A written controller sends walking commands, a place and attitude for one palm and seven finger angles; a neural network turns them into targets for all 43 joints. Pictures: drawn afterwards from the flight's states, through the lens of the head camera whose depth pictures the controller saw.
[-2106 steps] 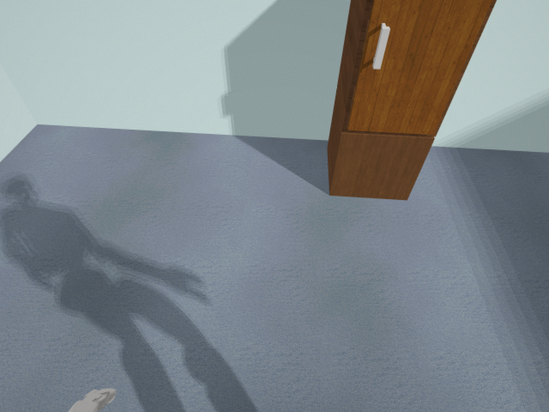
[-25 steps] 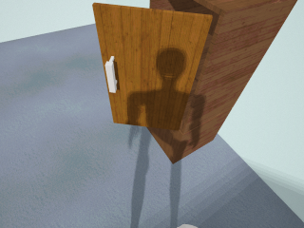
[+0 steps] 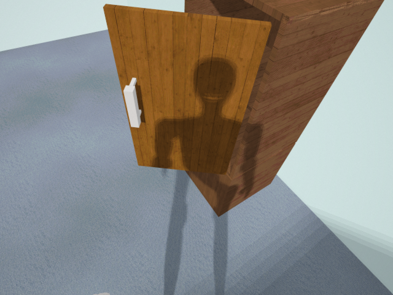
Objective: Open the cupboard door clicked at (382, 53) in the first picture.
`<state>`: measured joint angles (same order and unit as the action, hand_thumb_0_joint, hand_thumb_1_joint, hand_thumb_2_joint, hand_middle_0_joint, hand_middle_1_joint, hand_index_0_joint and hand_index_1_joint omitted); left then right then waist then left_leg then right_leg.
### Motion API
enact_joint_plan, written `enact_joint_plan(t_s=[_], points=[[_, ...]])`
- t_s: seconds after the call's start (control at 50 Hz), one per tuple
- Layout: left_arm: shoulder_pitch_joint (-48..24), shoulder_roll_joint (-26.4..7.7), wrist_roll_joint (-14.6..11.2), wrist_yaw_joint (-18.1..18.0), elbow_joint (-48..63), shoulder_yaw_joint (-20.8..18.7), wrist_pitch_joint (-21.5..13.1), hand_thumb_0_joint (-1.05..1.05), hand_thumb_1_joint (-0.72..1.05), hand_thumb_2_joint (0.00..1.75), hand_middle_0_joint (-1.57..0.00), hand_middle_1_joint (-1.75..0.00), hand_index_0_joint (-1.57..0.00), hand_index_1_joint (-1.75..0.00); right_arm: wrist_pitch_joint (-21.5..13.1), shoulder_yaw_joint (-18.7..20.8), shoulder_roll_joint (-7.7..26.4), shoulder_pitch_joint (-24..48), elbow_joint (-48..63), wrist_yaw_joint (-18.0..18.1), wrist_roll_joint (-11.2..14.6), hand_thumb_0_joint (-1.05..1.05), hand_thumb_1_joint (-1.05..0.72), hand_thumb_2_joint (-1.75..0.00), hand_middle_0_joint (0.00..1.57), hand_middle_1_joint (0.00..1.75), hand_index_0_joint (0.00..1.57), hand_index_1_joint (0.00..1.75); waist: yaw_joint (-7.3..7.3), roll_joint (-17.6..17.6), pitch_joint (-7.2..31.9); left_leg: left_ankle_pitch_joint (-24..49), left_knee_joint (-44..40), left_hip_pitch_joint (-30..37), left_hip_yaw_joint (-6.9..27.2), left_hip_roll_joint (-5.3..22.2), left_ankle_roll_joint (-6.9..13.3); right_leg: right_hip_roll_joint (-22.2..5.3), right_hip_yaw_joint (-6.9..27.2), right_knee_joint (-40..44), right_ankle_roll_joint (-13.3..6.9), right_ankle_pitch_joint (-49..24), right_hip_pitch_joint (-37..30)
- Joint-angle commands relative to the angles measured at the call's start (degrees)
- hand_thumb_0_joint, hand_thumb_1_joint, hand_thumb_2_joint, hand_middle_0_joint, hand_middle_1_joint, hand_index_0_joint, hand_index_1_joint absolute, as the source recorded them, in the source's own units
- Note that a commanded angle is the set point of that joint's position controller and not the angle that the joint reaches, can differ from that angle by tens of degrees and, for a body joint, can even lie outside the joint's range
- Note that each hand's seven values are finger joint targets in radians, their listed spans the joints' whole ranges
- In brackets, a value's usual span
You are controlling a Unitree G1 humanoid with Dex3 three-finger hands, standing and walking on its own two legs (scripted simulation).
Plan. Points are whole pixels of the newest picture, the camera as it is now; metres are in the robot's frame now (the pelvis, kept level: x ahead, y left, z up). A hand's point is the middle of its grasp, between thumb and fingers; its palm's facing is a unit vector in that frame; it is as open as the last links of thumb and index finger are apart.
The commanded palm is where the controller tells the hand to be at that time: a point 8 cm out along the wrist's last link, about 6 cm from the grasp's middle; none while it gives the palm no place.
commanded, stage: come to a stop and stand still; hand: left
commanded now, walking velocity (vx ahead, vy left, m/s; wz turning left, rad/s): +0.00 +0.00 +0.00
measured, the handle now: (134, 102) +0.58 +0.20 +0.02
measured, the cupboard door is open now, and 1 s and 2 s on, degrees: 52 52 52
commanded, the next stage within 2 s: none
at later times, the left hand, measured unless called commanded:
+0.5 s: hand out of the picture -0.01 +0.20 -0.17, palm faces +0.03 -0.97 -0.26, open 7.4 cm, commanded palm none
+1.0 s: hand out of the picture -0.12 +0.21 -0.17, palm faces +0.02 -0.98 -0.21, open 7.4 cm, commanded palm none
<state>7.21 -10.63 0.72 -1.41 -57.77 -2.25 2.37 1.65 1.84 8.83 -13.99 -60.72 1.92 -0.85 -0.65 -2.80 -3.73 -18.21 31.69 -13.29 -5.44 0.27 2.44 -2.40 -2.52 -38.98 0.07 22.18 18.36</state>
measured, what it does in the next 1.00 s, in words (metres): walks backwards: right foot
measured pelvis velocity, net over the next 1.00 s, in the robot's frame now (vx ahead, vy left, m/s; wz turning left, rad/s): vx -0.11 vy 0.01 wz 0.03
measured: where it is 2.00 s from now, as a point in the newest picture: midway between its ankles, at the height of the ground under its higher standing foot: outside the picture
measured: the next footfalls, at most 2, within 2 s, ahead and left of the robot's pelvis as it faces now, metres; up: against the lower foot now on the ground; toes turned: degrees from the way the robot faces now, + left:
right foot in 0.14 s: -0.01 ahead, -0.13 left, +0.00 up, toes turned -1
right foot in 1.58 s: -0.09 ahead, -0.09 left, +0.00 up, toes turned +2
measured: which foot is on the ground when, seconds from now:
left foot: down 0.00-1.00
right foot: up 0.00-0.12, down 0.14-1.00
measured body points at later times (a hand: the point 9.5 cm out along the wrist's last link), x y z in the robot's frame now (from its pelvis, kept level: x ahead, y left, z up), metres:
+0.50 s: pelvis -0.05 -0.01 +0.00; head -0.07 +0.00 +0.45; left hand -0.01 +0.25 -0.15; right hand +0.04 -0.27 -0.13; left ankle -0.01 +0.09 -0.73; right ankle -0.05 -0.13 -0.73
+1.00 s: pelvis -0.11 +0.01 +0.00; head -0.12 +0.02 +0.45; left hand -0.12 +0.26 -0.15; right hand -0.10 -0.23 -0.15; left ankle -0.01 +0.09 -0.73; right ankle -0.05 -0.13 -0.73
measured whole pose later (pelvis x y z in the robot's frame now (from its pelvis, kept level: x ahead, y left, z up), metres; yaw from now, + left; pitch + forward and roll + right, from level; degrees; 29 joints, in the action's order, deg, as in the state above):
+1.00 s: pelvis -0.11 +0.01 +0.00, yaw +2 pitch -3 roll -1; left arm 20.2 -11.9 1.9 -0.9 -59.9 -0.2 0.5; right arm 1.2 1.5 11.4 -17.6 -61.4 -0.1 -0.9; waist -0.5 -0.1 -1.3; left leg -8.2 26.8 -17.7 -4.6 -0.9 3.5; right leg -2.0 -1.2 -27.8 1.1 12.2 14.5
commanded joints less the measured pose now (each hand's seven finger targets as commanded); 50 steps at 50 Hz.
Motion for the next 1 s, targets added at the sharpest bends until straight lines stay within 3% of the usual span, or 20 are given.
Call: enact_joint_plan(t_s=[0.0, 0.06, 0.08, 0.1, 0.12, 0.14, 0.16, 0.18, 0.2, 0.22, 0.26, 0.3, 0.4, 0.54, 0.74, 0.9, 0.98], points=[[2.39, -3.59, -0.05, -0.24, 2.37, -1.1, -0.16, 0.0, 0.9, 0.9, -0.2, -0.3, -0.2, -0.3, -1.65, 1.05, 8.1, -1.28, 2.87, 1.23, -0.87, 0.0, -0.9, -0.9, 0.2, 0.3, 0.2, 0.3, 1.21, 12.2, 1.87, 35.93, -12.52, 0.87, 13.22, 15.28, 7.54, 0.3, 3.21, -7.64, -0.59, 6.65, 0.7], [4.35, -3.37, -0.17, 0.05, 1.22, -0.56, -1.26, 0.0, 0.9, 0.9, -0.2, -0.3, -0.2, -0.3, -2.06, 1.39, 9.01, -1.96, 2.01, 1.06, -0.32, 0.0, -0.9, -0.9, 0.2, 0.3, 0.2, 0.3, 1.33, 8.57, 6.09, 40.0, -8.16, 8.3, 10.07, 12.57, 4.98, 0.41, 1.28, 7.74, -0.16, -3.41, -3.97], [5.63, -4.09, -0.23, -0.03, 0.61, -0.64, -1.72, 0.0, 0.9, 0.9, -0.2, -0.3, -0.2, -0.3, -2.15, 1.47, 9.26, -1.97, 1.93, 0.92, 0.09, 0.0, -0.9, -0.9, 0.2, 0.3, 0.2, 0.3, 1.58, 7.19, 7.58, 36.59, -6.56, 7.89, 9.75, 10.89, 3.11, 0.15, 2.32, 14.19, -0.2, -11.92, -7.93], [6.81, -5.52, -0.17, -0.28, 0.02, -0.76, -2.26, 0.0, 0.9, 0.9, -0.2, -0.3, -0.2, -0.3, -2.2, 1.53, 8.37, -2.17, 1.98, 0.73, 0.54, 0.0, -0.9, -0.9, 0.2, 0.3, 0.2, 0.3, 1.13, 3.48, 9.24, 29.37, -4.99, 6.48, 8.05, 8.36, 0.82, -2.11, 6.17, 16.61, -1.18, -22.05, -11.04], [6.33, -6.78, -0.15, -0.51, -0.09, -0.71, -2.66, 0.0, 0.9, 0.9, -0.2, -0.3, -0.2, -0.3, -2.07, 1.38, 7.17, -2.18, 2.13, 0.54, 0.83, 0.0, -0.9, -0.9, 0.2, 0.3, 0.2, 0.3, 0.17, -0.07, 8.51, 19.89, -5.22, 4.42, 5.98, 6.17, -1.29, -5.89, 9.58, 16.63, -2.7, -27.3, -11.21], [4.62, -7.25, -0.26, -0.4, -0.1, -0.29, -2.67, 0.0, 0.9, 0.9, -0.2, -0.3, -0.2, -0.3, -1.77, 1.17, 6.45, -2.37, 1.72, 0.14, 0.8, 0.0, -0.9, -0.9, 0.2, 0.3, 0.2, 0.3, -0.71, -0.16, 6.21, 11.3, -7.48, 4.5, 5.32, 4.91, -2.31, -8.32, 9.74, 17.75, -3.71, -22.75, -7.76], [6.15, -16.54, 0.94, -0.83, 4.89, 0.46, -3.46, 0.0, 0.9, 0.9, -0.2, -0.3, -0.2, -0.3, -3.16, 1.07, 14.28, 2.02, 9.12, -0.4, -0.26, 0.0, -0.9, -0.9, 0.2, 0.3, 0.2, 0.3, -0.16, 5.96, -1.19, 18.79, -9.58, 1.26, 8.19, 2.74, -2.17, -3.99, 6.55, 12.91, -2.03, -27.32, -7.11], [8.4, -12.95, 0.83, -1.38, 6.09, -1.29, -3.33, 0.0, 0.9, 0.9, -0.2, -0.3, -0.2, -0.3, -4.0, 2.64, 14.19, 1.94, 10.05, -0.29, -0.59, 0.0, -0.9, -0.9, 0.2, 0.3, 0.2, 0.3, 1.06, -0.25, 8.42, 24.27, -2.36, 2.48, 8.3, 5.51, -0.3, -3.77, 6.45, 9.55, -2.03, -22.86, -7.33], [8.76, -9.67, 0.89, -1.63, 5.03, -1.1, -3.49, 0.0, 0.9, 0.9, -0.2, -0.3, -0.2, -0.3, -4.17, 2.85, 11.99, 1.26, 8.91, 0.1, -0.85, 0.0, -0.9, -0.9, 0.2, 0.3, 0.2, 0.3, 0.41, -1.43, 12.32, 30.48, -0.36, 4.38, 7.88, 6.09, 0.09, -3.94, 6.66, 8.89, -2.74, -28.45, -8.11], [9.85, -9.4, 0.44, -1.6, 5.65, -0.39, -3.42, 0.0, 0.9, 0.9, -0.2, -0.3, -0.2, -0.3, -4.02, 2.36, 11.25, -0.24, 9.36, 0.13, -0.65, 0.0, -0.9, -0.9, 0.2, 0.3, 0.2, 0.3, 0.66, -2.4, 13.34, 29.9, 0.17, 4.64, 7.35, 5.73, 0.4, -4.44, 6.54, 8.97, -2.9, -31.33, -9.79], [10.95, -8.87, 0.42, -1.42, 6.87, -0.19, -3.21, 0.0, 0.9, 0.9, -0.2, -0.3, -0.2, -0.3, -3.27, 1.85, 9.37, -0.52, 10.27, -0.26, -0.64, 0.0, -0.9, -0.9, 0.2, 0.3, 0.2, 0.3, 0.37, -3.37, 11.84, 20.27, 0.63, 1.55, 5.56, 4.15, 0.31, -5.4, 8.02, 10.43, -3.47, -30.2, -9.58], [9.48, -10.31, 0.45, -1.24, 7.73, -0.49, -3.08, 0.0, 0.9, 0.9, -0.2, -0.3, -0.2, -0.3, -2.55, 2.05, 9.13, 0.48, 10.77, -0.44, -0.56, 0.0, -0.9, -0.9, 0.2, 0.3, 0.2, 0.3, -0.19, -2.31, 7.09, 12.11, -0.2, -1.1, 4.8, 2.97, -0.06, -6.44, 9.46, 12.31, -4.19, -25.73, -6.77], [8.07, -11.93, 0.37, -0.74, 8.05, -0.11, -3.3, 0.0, 0.9, 0.9, -0.2, -0.3, -0.2, -0.3, -2.4, 2.12, 11.46, 2.08, 10.75, -0.99, -0.49, 0.0, -0.9, -0.9, 0.2, 0.3, 0.2, 0.3, -0.31, 2.9, 2.56, 11.33, -3.54, -0.11, 6.78, 4.95, 0.38, -3.74, 7.64, 14.17, -3.12, -12.94, -1.57], [8.18, -12.18, 0.55, -0.14, 6.29, 0.32, -3.06, 0.0, 0.9, 0.9, -0.2, -0.3, -0.2, -0.3, -2.24, 1.72, 13.37, 2.63, 9.68, -1.5, -0.6, 0.0, -0.9, -0.9, 0.2, 0.3, 0.2, 0.3, 0.06, 3.56, -1.48, -4.66, -10.72, -4.71, 9.23, 5.41, 0.12, -2.49, 7.23, 17.68, -2.42, 1.3, -0.19], [11.82, -9.99, 0.82, 0.01, 3.37, 0.55, -2.73, 0.0, 0.9, 0.9, -0.2, -0.3, -0.2, -0.3, -2.0, 1.51, 12.72, -0.31, 6.68, -1.69, -0.61, 0.0, -0.9, -0.9, 0.2, 0.3, 0.2, 0.3, 0.64, 2.73, -0.88, -12.09, -14.85, -7.91, 10.79, 5.87, 0.01, -2.26, 6.28, 18.56, -1.36, 4.83, -1.28], [15.74, -7.32, 0.94, -0.03, 0.51, 0.65, -2.6, 0.0, 0.9, 0.9, -0.2, -0.3, -0.2, -0.3, -2.11, 1.62, 11.72, -1.71, 3.72, -1.36, -0.24, 0.0, -0.9, -0.9, 0.2, 0.3, 0.2, 0.3, 1.28, 5.42, 1.23, -14.24, -17.83, -8.89, 12.19, 7.02, 0.12, -1.34, 4.42, 15.24, -1.06, -0.22, -4.88], [17.28, -6.36, 1.02, -0.26, -0.62, 0.75, -2.71, 0.0, 0.9, 0.9, -0.2, -0.3, -0.2, -0.3, -1.85, 1.64, 10.53, -2.42, 2.7, -1.32, -0.11, 0.0, -0.9, -0.9, 0.2, 0.3, 0.2, 0.3, 1.23, 2.91, 0.06, -12.35, -16.48, -8.15, 11.31, 6.39, 0.02, -2.03, 5.8, 16.82, -1.28, 0.71, -3.31]])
